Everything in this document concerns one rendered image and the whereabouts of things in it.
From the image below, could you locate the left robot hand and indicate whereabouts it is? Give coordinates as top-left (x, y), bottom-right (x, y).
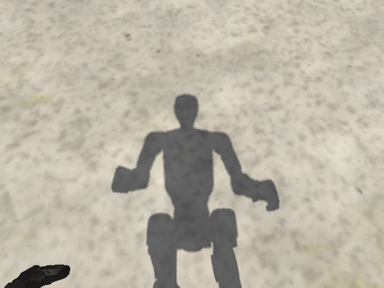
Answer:
top-left (4, 265), bottom-right (70, 288)

